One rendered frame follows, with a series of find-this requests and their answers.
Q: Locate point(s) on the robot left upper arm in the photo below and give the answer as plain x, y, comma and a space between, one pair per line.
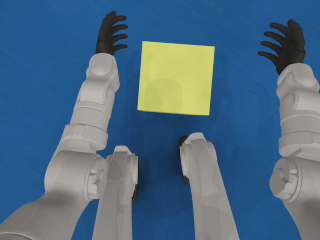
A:
73, 180

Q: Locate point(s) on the robot right hand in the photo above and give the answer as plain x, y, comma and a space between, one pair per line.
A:
292, 50

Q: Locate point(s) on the right robot forearm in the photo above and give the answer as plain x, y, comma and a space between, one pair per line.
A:
299, 112

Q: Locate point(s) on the robot right foot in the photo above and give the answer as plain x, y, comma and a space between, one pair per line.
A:
180, 143

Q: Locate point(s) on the carton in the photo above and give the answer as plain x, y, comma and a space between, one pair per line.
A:
175, 78

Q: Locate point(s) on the left robot forearm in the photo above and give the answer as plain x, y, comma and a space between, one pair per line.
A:
87, 131

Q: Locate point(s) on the robot left shin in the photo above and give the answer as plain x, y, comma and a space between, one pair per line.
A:
120, 148

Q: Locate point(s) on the robot left hand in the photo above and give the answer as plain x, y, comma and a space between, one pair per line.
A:
105, 39

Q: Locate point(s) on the robot right upper arm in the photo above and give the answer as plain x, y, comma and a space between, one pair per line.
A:
296, 181

